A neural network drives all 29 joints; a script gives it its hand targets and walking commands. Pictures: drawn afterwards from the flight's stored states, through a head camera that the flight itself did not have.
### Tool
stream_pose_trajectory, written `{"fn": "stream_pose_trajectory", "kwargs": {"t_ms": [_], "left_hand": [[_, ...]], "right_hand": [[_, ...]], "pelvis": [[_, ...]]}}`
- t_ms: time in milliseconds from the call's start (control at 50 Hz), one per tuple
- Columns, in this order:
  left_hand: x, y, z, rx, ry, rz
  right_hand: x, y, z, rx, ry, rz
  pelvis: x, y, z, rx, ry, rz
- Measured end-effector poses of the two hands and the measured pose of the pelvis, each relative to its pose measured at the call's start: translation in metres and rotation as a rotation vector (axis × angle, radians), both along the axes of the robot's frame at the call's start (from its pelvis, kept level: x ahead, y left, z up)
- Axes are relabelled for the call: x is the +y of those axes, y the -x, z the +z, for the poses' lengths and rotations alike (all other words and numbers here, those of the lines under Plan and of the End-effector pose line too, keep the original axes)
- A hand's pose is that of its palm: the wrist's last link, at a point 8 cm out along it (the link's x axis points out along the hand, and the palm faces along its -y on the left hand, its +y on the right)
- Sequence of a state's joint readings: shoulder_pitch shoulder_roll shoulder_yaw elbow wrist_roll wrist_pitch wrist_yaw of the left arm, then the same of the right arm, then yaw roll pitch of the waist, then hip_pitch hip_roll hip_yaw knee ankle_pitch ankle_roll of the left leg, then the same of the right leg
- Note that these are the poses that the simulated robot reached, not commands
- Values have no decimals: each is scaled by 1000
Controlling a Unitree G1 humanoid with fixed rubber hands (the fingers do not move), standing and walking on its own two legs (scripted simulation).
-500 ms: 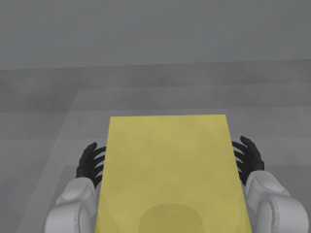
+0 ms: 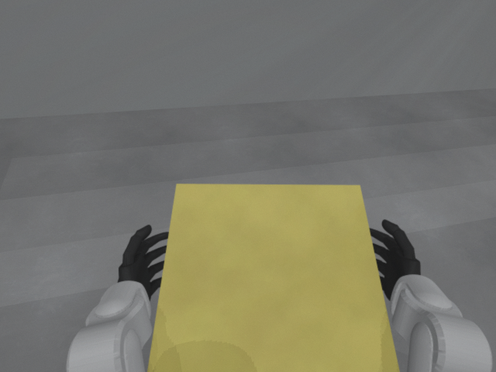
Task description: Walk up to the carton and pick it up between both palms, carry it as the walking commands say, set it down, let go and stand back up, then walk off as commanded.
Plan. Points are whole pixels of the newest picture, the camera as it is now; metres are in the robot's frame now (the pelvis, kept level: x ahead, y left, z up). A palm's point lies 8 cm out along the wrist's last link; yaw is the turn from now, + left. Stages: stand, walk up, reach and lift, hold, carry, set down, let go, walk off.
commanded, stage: carry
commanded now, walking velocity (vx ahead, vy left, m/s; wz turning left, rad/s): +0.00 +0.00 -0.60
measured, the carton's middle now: (265, 290) +0.26 +0.00 +0.02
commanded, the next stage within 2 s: none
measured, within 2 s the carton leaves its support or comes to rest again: neither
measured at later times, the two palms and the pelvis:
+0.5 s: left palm (300, 267) +0.27 -0.05 +0.07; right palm out of the picture +0.16 -0.38 +0.07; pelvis -0.01 -0.13 -0.01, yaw -17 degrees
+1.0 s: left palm (330, 288) +0.24 -0.08 +0.08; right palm out of the picture +0.07 -0.39 +0.11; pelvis -0.06 -0.13 +0.00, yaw -28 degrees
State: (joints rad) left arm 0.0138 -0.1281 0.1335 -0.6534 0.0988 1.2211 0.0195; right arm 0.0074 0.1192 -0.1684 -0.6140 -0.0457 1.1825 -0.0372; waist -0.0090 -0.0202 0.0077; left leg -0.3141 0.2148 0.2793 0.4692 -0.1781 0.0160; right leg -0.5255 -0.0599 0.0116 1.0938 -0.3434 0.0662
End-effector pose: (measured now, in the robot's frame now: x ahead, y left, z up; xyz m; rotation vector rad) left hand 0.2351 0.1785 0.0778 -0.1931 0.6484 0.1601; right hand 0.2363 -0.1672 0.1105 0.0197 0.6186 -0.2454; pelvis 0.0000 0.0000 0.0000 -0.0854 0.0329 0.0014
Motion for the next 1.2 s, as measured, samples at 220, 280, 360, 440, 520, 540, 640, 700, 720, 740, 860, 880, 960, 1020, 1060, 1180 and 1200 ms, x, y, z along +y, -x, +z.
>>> {"fn": "stream_pose_trajectory", "kwargs": {"t_ms": [220, 280, 360, 440, 520, 540, 640, 700, 720, 740, 860, 880, 960, 1020, 1060, 1180, 1200], "left_hand": [[-124, -21, -6, -43, -86, -135], [-157, -22, -13, 3, -136, -184], [-188, -27, -10, 50, -168, -244], [-212, -32, -5, 25, -160, -297], [-227, -33, -5, 7, -143, -340], [-229, -32, -6, 9, -138, -349], [-238, -27, -8, 1, -106, -397], [-240, -25, -9, -16, -77, -424], [-238, -24, -10, -16, -66, -425], [-237, -22, -10, -17, -58, -428], [-243, -14, -5, -10, -16, -471], [-245, -13, -5, -8, -10, -476], [-254, -6, -4, 1, 7, -494], [-265, 0, -2, -1, 9, -505], [-274, 5, 0, -7, 3, -509], [-308, 28, 0, -37, -50, -521], [-315, 33, -1, -35, -65, -527]], "right_hand": [[-122, 28, -39, -38, -80, -134], [-152, 40, -61, 7, -123, -170], [-179, 55, -65, 53, -160, -232], [-200, 63, -52, 26, -143, -281], [-211, 75, -44, 10, -120, -320], [-213, 79, -43, 12, -116, -329], [-216, 99, -34, 4, -83, -379], [-214, 111, -27, -11, -54, -406], [-211, 114, -25, -11, -44, -408], [-209, 117, -23, -13, -38, -412], [-207, 141, -8, -9, -9, -465], [-208, 144, -6, -7, -2, -471], [-214, 157, 0, 3, 14, -491], [-222, 167, 1, 3, 15, -503], [-230, 175, -1, -2, 10, -507], [-263, 202, -21, -32, -42, -520], [-269, 208, -26, -31, -57, -525]], "pelvis": [[-82, 2, -31, -29, -86, -132], [-100, 2, -35, -38, -96, -166], [-114, 5, -23, -16, -125, -227], [-124, 9, -16, 2, -118, -278], [-129, 15, -14, 13, -105, -318], [-129, 17, -14, 15, -102, -327], [-126, 26, -13, 16, -95, -378], [-121, 30, -14, 9, -84, -405], [-119, 31, -14, 4, -82, -406], [-118, 32, -15, -2, -77, -409], [-116, 41, -7, -15, -29, -459], [-116, 43, -5, -13, -23, -464], [-121, 51, -1, -4, -8, -483], [-128, 59, -1, -6, -6, -492], [-135, 64, -2, -12, -12, -496], [-162, 85, -16, -42, -65, -509], [-166, 88, -18, -49, -63, -512]]}}
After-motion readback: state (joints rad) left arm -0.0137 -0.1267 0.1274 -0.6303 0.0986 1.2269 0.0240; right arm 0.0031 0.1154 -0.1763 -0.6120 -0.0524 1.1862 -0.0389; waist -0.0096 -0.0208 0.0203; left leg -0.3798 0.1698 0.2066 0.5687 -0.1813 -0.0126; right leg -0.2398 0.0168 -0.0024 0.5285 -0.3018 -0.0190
